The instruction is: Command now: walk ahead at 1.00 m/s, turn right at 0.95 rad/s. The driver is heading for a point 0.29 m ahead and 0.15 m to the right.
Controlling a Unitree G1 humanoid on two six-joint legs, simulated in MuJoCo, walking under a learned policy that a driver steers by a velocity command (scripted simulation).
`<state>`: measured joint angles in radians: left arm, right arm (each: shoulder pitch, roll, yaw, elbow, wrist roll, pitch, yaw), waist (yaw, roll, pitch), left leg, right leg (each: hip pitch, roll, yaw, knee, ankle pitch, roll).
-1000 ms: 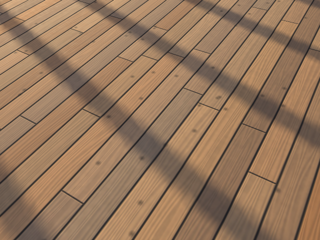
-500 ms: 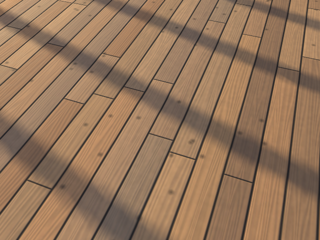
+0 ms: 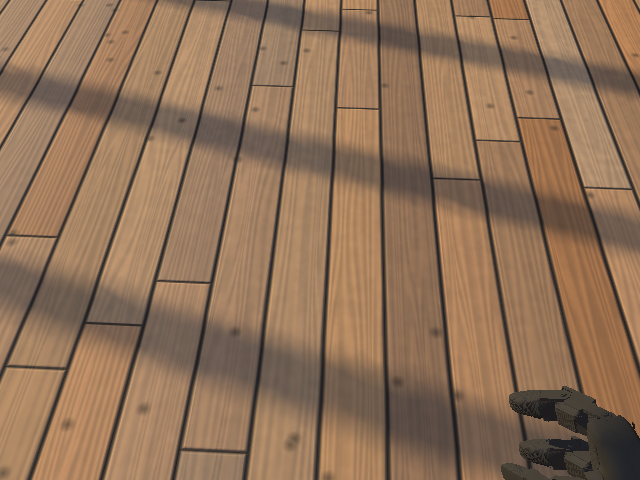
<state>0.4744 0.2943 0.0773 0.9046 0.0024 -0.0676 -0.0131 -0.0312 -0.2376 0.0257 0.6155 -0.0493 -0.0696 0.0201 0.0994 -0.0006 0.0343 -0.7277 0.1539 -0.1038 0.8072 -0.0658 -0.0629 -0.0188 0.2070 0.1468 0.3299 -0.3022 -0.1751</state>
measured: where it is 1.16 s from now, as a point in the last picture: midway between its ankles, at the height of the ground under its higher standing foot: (346, 446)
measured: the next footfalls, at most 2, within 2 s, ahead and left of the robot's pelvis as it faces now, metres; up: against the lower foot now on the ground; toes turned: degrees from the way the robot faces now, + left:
left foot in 0.14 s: +0.35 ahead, +0.19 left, +0.00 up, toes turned -11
right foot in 0.52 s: +0.56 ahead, -0.11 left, +0.00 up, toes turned -16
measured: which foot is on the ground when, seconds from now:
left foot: up 0.00-0.12, down 0.14-0.52, up 0.54-0.80, down 0.82-1.00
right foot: down 0.00-0.14, up 0.16-0.50, down 0.52-1.00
